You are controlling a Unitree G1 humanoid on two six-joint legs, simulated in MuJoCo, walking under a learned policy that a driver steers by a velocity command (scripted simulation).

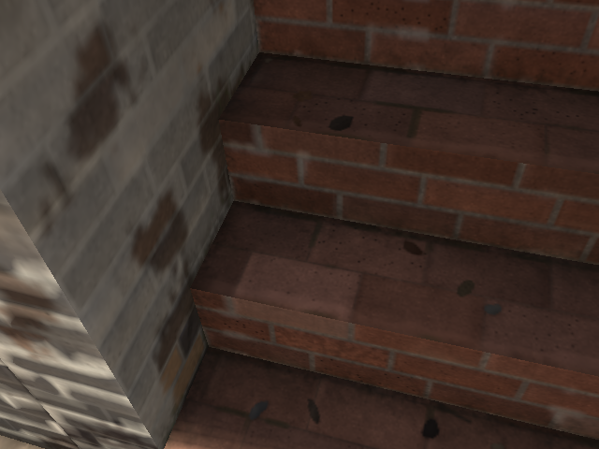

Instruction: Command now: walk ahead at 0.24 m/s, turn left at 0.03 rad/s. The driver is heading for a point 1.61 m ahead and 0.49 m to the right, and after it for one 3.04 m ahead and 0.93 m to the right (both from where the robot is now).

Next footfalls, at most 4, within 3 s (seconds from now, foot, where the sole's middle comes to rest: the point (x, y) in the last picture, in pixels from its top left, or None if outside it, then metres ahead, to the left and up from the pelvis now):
none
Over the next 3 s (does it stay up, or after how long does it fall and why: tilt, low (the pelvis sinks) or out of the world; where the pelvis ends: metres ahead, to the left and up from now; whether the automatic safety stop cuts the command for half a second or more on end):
stays up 0.01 -0.04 0.00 its command is cut before an obstacle from the start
